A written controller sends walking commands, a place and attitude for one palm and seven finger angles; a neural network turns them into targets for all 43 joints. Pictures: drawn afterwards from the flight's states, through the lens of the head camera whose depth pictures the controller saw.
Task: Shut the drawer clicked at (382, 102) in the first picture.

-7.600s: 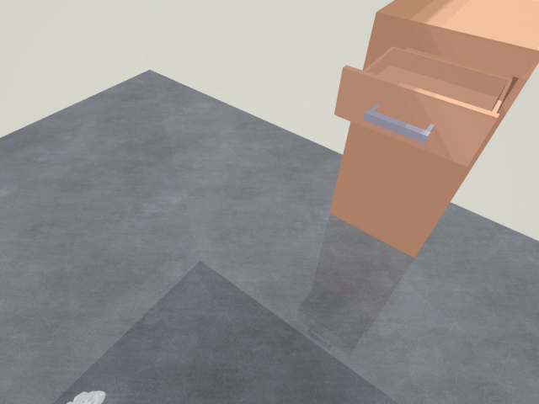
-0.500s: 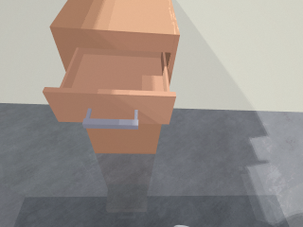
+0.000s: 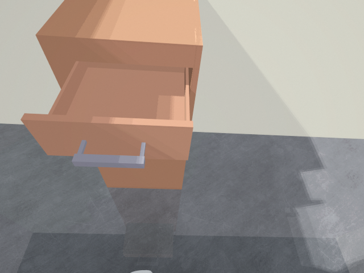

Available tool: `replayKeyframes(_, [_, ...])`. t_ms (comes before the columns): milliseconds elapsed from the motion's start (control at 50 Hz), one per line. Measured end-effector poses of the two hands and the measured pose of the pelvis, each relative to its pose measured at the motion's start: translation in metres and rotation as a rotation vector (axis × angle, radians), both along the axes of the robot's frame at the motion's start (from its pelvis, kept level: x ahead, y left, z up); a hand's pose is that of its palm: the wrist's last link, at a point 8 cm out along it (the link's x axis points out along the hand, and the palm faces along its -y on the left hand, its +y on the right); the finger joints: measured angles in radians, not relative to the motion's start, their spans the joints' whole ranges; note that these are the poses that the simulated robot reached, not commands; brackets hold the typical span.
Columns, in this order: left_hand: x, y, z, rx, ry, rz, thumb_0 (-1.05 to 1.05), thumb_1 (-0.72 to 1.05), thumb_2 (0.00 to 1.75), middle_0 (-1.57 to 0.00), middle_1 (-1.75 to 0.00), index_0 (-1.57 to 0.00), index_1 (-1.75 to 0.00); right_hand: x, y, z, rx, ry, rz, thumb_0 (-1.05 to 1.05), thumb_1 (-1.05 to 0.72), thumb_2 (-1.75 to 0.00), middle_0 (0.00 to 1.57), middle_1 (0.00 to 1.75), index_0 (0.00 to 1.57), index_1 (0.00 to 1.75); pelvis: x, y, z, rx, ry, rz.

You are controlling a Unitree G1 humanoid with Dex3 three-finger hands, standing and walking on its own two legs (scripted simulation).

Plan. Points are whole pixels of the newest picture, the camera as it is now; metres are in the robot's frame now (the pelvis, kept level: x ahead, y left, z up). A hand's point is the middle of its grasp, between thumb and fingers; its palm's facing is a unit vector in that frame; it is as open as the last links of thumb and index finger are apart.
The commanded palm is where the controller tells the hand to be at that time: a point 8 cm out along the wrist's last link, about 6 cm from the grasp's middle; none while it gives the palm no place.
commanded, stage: come to a stop and stand still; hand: left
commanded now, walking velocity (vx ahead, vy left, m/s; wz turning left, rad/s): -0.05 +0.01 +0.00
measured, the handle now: (111, 153) +0.37 +0.20 +0.01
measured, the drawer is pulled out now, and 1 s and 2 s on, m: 0.23 0.23 0.23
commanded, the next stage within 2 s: look again from close up in 0.62 s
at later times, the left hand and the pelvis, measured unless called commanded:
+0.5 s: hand out of the picture -0.01 +0.20 -0.16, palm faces +0.03 -0.97 -0.25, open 7.4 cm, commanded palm none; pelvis -0.02 +0.00 +0.01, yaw +1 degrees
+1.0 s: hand out of the picture -0.01 +0.16 -0.17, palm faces +0.01 -0.99 -0.16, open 7.4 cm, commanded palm none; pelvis +0.00 +0.00 +0.01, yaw +1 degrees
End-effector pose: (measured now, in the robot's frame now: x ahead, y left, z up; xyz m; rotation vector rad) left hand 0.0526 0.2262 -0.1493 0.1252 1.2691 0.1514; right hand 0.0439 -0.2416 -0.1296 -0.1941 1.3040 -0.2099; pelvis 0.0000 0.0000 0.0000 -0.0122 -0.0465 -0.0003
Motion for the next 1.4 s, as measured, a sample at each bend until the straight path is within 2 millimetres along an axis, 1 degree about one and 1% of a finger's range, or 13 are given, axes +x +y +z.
replayKeyframes(80, [-0.008,0.005,0.005,0.007,0.015,0.019,0.00,0.93,0.90,-0.20,-0.30,-0.20,-0.30,0.014,0.014,0.004,0.025,-0.030,0.039,0.00,-0.91,-0.90,0.19,0.30,0.20,0.29,-0.002,0.002,0.005,0.008,0.007,0.005])
replayKeyframes(140, [-0.018,0.006,0.011,0.021,0.016,0.030,0.00,0.92,0.90,-0.20,-0.30,-0.20,-0.30,0.024,0.017,0.004,0.040,-0.053,0.058,0.00,-0.92,-0.90,0.20,0.30,0.20,0.29,-0.005,0.002,0.007,0.011,0.016,0.012])
replayKeyframes(200, [-0.032,0.006,0.012,0.050,0.011,0.024,0.00,0.91,0.90,-0.20,-0.30,-0.20,-0.30,0.034,0.018,-0.001,0.063,-0.098,0.072,0.00,-0.92,-0.90,0.20,0.30,0.20,0.29,-0.009,0.001,0.004,0.011,0.027,0.009])
replayKeyframes(300, [-0.053,0.011,0.017,0.064,0.030,-0.005,0.00,0.91,0.90,-0.20,-0.30,-0.20,-0.30,0.038,0.022,0.002,0.088,-0.179,0.085,0.00,-0.91,-0.90,0.20,0.30,0.20,0.29,-0.013,0.004,0.003,0.004,0.016,0.015])
replayKeyframes(400, [-0.062,0.017,0.022,0.077,0.026,0.001,0.00,0.91,0.90,-0.20,-0.30,-0.20,-0.30,0.021,0.024,-0.001,0.094,-0.154,0.093,0.00,-0.91,-0.90,0.20,0.30,0.20,0.29,-0.016,0.005,0.004,0.004,0.012,0.020])
replayKeyframes(460, [-0.067,0.017,0.024,0.075,0.034,-0.001,0.00,0.91,0.90,-0.20,-0.30,-0.20,-0.30,0.007,0.019,-0.001,0.083,-0.119,0.082,0.00,-0.92,-0.90,0.20,0.30,0.20,0.29,-0.017,0.005,0.006,0.007,0.018,0.020])
replayKeyframes(640, [-0.078,0.006,0.021,0.039,0.093,-0.010,0.00,0.91,0.90,-0.20,-0.30,-0.20,-0.30,-0.042,0.011,-0.001,0.068,0.030,0.048,0.00,-0.91,-0.90,0.20,0.30,0.20,0.29,-0.016,0.001,0.011,0.012,0.032,0.017])
replayKeyframes(760, [-0.078,-0.006,0.017,0.007,0.126,-0.013,0.00,0.91,0.90,-0.20,-0.30,-0.20,-0.30,-0.062,0.014,0.000,0.073,0.102,0.021,0.01,-0.91,-0.90,0.20,0.30,0.20,0.29,-0.011,-0.001,0.013,0.012,0.033,0.014])
replayKeyframes(860, [-0.074,-0.014,0.014,-0.012,0.136,-0.013,0.00,0.91,0.90,-0.20,-0.30,-0.20,-0.30,-0.066,0.020,0.000,0.083,0.122,0.009,0.01,-0.91,-0.90,0.20,0.30,0.20,0.29,-0.006,-0.002,0.014,0.012,0.031,0.012])
replayKeyframes(1000, [-0.067,-0.020,0.013,-0.023,0.133,-0.007,0.00,0.91,0.90,-0.20,-0.30,-0.20,-0.30,-0.055,0.027,-0.001,0.092,0.110,0.010,0.01,-0.91,-0.90,0.20,0.30,0.20,0.29,0.001,-0.002,0.014,0.013,0.029,0.009])
replayKeyframes(1360, [-0.064,-0.016,0.013,-0.009,0.156,0.003,0.00,0.91,0.90,-0.20,-0.30,-0.20,-0.30,-0.034,0.020,0.000,0.068,0.087,0.016,0.01,-0.92,-0.90,0.20,0.30,0.20,0.29,0.012,-0.001,0.014,0.010,0.035,0.009])
replayKeyframes(1380, [-0.054,-0.015,0.018,-0.013,0.106,0.049,0.00,0.91,0.90,-0.20,-0.30,-0.20,-0.30,-0.031,0.018,0.002,0.062,0.056,0.014,0.01,-0.92,-0.90,0.20,0.30,0.20,0.29,0.011,-0.001,0.013,0.007,0.036,0.016])
replayKeyframes(1400, [-0.037,-0.008,0.030,0.020,-0.002,0.075,0.01,0.92,0.90,-0.21,-0.30,-0.21,-0.30,-0.025,0.015,0.006,0.046,-0.007,0.020,0.02,-0.92,-0.90,0.20,0.30,0.20,0.29,0.011,-0.002,0.012,0.012,0.037,0.015])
